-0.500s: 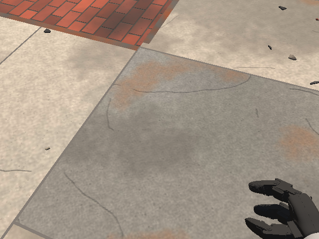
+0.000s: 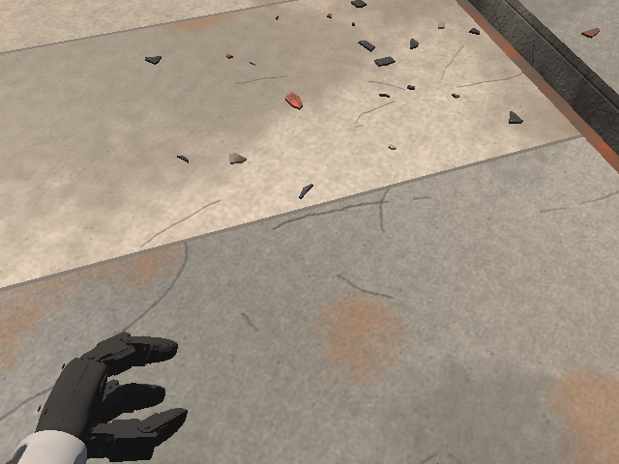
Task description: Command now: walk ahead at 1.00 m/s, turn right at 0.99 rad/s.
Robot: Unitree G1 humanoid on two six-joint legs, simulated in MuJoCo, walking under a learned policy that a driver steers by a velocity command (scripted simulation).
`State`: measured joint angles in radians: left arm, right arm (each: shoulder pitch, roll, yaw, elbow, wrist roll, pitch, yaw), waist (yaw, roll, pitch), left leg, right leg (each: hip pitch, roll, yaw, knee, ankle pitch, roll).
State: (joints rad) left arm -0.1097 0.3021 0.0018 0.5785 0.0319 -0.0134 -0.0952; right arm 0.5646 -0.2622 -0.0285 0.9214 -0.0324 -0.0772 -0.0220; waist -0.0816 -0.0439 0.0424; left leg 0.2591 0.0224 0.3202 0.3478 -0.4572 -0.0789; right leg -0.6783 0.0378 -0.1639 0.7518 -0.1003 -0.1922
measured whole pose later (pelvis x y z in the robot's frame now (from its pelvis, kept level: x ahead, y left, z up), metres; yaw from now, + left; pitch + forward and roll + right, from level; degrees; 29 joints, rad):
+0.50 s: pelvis +0.44 +0.02 +0.01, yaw -20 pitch +1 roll +1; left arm 0.36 0.29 0.04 0.84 -0.03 -0.02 0.01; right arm 0.06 -0.25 -0.01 0.63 -0.02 -0.12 0.02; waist 0.03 0.00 0.09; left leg -0.51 -0.02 0.04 0.56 -0.06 0.02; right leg -0.23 0.16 0.20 1.26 -0.56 0.00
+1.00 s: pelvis +0.55 -0.02 +0.03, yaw -21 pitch -1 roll +1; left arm 0.16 0.21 0.02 0.78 0.01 0.01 0.03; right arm 0.18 -0.24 -0.01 0.85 -0.02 -0.02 0.00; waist -0.02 0.02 0.01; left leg -0.26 -0.01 0.06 0.51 -0.24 0.01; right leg -0.30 -0.01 0.06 0.57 -0.26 0.01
